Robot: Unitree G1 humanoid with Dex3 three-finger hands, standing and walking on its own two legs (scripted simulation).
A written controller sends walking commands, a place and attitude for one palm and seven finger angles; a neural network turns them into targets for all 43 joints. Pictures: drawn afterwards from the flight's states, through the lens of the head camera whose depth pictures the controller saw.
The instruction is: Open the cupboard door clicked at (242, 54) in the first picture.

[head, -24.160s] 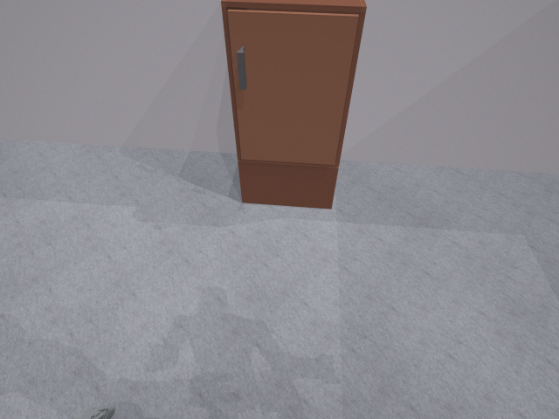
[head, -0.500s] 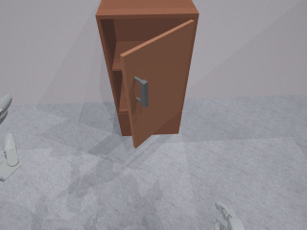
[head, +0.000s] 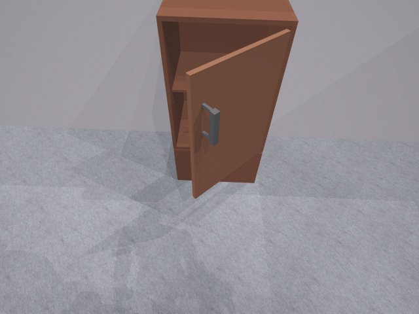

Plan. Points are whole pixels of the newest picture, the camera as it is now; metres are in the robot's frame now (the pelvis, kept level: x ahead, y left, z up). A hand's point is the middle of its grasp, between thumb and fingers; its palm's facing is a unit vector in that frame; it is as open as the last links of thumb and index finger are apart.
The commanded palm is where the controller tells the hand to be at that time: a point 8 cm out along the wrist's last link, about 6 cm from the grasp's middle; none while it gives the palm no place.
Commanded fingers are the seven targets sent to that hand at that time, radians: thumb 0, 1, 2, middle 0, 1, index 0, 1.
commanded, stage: let the arm hang, fingers relaxed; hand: left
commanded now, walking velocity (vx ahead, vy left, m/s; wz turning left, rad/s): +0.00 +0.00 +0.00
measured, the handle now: (209, 124) +0.63 +0.05 -0.04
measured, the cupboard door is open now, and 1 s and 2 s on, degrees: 43 43 43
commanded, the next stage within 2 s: look to check the result in 0.58 s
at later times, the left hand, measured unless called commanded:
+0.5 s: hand out of the picture +0.01 +0.17 -0.17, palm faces +0.01 -0.98 -0.19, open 7.3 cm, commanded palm none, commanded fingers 0.00 0.90 0.90 -0.20 -0.30 -0.20 -0.30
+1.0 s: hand out of the picture +0.00 +0.16 -0.17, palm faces +0.01 -0.99 -0.17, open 7.4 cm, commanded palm none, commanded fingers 0.00 0.90 0.90 -0.20 -0.30 -0.20 -0.30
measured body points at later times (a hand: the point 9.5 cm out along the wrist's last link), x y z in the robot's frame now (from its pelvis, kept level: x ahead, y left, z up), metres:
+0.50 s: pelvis +0.02 +0.01 +0.00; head +0.02 +0.00 +0.45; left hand +0.01 +0.22 -0.15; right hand -0.03 -0.18 -0.17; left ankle +0.03 +0.11 -0.74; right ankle +0.01 -0.07 -0.74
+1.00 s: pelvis +0.02 +0.01 +0.00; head +0.03 +0.00 +0.45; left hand +0.00 +0.21 -0.16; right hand +0.00 -0.19 -0.17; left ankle +0.03 +0.11 -0.74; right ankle +0.01 -0.07 -0.74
